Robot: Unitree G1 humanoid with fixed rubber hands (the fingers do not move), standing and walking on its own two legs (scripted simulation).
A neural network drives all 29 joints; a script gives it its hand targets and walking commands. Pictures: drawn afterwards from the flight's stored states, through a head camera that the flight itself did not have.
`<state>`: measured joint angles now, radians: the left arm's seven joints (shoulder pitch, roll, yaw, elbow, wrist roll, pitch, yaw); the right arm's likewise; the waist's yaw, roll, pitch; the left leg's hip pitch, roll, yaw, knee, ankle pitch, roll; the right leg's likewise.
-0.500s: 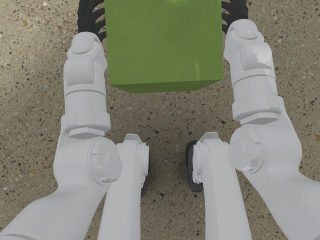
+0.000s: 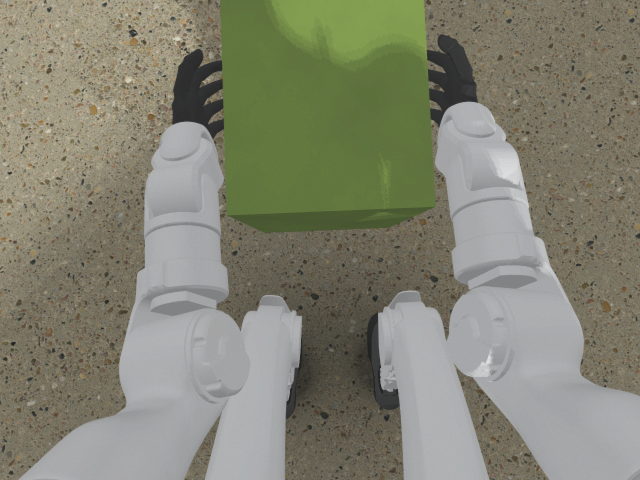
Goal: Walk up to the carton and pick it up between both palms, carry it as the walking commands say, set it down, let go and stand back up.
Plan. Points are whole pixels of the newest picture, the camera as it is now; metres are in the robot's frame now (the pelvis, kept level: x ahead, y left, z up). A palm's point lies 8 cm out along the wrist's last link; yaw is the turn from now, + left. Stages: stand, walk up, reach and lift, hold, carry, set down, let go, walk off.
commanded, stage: reach and lift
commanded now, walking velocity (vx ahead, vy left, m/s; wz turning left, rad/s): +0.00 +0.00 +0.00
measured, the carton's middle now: (324, 122) +0.53 +0.02 -0.14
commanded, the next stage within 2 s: none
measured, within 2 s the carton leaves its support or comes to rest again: neither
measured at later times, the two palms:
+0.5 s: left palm (165, 120) +0.47 +0.16 +0.02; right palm (483, 104) +0.48 -0.13 +0.01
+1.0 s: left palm (119, 113) +0.44 +0.16 +0.09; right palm (525, 92) +0.45 -0.13 +0.08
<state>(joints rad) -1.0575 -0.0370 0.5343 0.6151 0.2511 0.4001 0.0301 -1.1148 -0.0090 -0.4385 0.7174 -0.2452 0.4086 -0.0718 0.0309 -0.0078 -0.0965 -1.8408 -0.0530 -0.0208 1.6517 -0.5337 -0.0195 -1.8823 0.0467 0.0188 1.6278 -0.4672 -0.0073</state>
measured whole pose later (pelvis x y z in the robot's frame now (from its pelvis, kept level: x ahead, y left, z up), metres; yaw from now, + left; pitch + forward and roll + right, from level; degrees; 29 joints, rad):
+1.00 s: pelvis +0.03 +0.00 +0.13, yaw +0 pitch +31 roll +0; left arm -0.72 -0.15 0.50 0.54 0.27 0.35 0.01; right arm -0.75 0.10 -0.43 0.62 -0.28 0.35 -0.04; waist 0.04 0.00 -0.15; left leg -1.28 -0.05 -0.04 1.17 -0.43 -0.01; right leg -1.32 0.04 0.03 1.15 -0.38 -0.01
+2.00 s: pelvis +0.07 +0.00 +0.23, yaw -1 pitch +9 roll +1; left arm -0.42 -0.20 0.40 0.41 0.32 0.44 -0.03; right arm -0.42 0.19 -0.36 0.44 -0.33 0.45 -0.01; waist 0.04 0.01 -0.03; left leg -0.47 -0.03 -0.05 0.55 -0.24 0.00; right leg -0.51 0.03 0.05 0.55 -0.20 -0.01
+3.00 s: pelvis +0.07 +0.00 +0.25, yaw +0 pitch -8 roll +0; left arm -0.36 -0.18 0.28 0.31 0.31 0.72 -0.02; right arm -0.35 0.18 -0.28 0.30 -0.32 0.75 -0.01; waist 0.01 0.01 0.04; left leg -0.05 -0.02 -0.07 0.40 -0.22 0.00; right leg -0.08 0.04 0.04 0.39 -0.17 -0.02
